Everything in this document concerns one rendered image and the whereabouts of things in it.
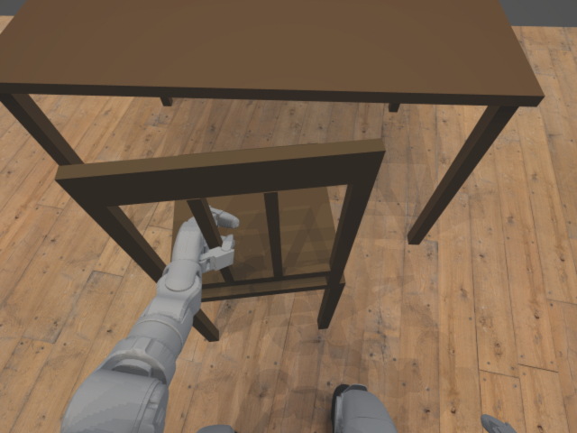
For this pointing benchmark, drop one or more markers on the left robot upper arm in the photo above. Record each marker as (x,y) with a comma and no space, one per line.
(116,402)

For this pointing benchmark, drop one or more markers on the left robot hand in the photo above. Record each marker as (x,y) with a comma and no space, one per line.
(191,245)

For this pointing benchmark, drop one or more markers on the right robot hand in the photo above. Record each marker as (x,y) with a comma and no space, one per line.
(493,425)

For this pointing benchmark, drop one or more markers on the robot left forearm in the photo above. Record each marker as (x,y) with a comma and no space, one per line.
(158,336)

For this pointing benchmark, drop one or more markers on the robot right foot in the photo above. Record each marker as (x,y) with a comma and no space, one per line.
(337,392)

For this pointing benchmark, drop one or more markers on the chair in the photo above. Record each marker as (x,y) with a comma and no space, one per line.
(286,240)

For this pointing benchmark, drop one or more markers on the robot right thigh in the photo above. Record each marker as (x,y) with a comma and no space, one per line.
(358,411)

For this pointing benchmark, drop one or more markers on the table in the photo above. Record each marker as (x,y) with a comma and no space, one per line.
(434,52)

